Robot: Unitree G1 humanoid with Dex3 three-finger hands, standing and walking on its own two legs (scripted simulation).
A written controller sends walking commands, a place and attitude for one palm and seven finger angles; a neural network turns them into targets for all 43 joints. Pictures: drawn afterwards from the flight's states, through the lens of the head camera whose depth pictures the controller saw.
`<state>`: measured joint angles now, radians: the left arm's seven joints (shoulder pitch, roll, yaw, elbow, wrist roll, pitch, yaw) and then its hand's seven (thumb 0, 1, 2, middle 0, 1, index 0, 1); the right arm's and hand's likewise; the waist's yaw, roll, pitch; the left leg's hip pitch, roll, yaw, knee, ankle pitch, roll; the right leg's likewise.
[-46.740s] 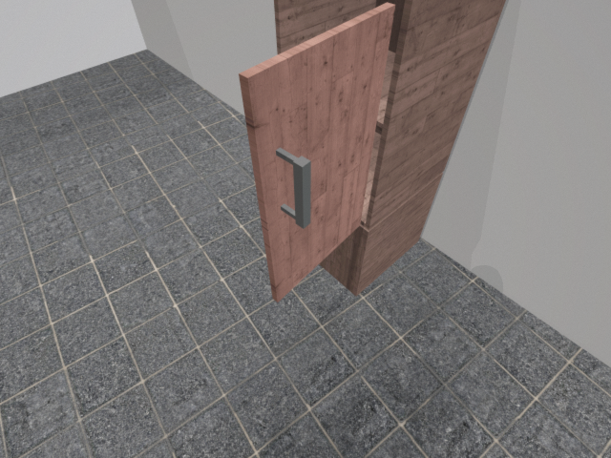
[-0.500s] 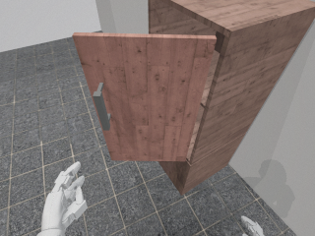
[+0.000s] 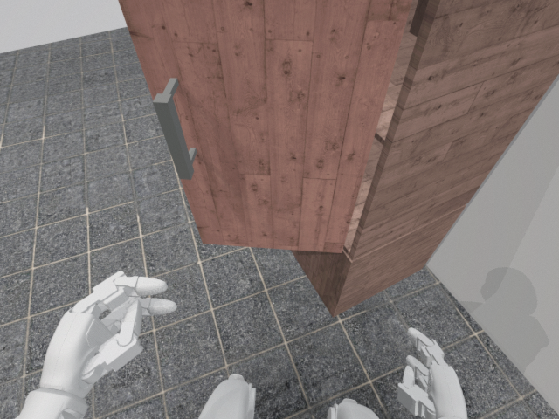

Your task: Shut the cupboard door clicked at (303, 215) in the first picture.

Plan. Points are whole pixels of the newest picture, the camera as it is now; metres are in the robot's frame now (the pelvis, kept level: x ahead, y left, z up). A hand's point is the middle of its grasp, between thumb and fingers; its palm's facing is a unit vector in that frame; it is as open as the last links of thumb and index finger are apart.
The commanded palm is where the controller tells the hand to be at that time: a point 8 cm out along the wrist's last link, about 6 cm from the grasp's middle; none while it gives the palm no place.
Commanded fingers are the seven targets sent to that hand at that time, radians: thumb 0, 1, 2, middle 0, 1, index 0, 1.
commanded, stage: raise the hand and make a fist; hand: left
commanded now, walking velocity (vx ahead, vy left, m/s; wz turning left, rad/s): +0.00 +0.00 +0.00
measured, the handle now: (179, 131) +0.50 +0.20 +0.13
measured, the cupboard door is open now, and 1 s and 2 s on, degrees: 58 58 58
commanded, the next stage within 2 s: bring the fist close to the handle in 1.22 s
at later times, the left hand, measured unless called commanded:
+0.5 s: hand (106, 313) +0.21 +0.22 +0.11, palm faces +0.01 -1.00 -0.03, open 3.1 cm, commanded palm +0.19 +0.27 +0.11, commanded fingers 0.00 0.90 0.90 -1.30 -1.50 -1.30 -1.50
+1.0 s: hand (110, 274) +0.25 +0.22 +0.13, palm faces +0.00 -1.00 -0.04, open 3.1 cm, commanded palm +0.22 +0.27 +0.13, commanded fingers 0.00 0.90 0.90 -1.30 -1.50 -1.30 -1.50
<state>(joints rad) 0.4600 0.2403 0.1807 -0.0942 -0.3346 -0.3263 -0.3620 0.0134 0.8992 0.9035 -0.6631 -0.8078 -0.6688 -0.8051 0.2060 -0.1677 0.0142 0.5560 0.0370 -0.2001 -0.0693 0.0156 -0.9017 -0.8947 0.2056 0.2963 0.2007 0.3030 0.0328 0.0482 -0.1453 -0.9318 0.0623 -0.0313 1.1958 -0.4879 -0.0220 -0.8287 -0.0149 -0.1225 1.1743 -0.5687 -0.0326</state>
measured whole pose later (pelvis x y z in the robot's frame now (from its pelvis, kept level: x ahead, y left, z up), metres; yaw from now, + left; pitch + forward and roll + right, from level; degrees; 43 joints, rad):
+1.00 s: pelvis +0.02 +0.03 +0.05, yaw +0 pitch +7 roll -2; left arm 0.36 0.26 0.16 -0.09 -0.29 -0.22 -0.22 0.01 0.90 0.90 -1.29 -1.50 -1.30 -1.49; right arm 0.29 -0.25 0.04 0.54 0.04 -0.22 -0.05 0.02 -0.90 -0.90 0.20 0.30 0.20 0.30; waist -0.01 0.04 -0.11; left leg -0.62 0.03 0.02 0.91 -0.41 0.02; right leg -0.53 -0.03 -0.08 0.87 -0.46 0.01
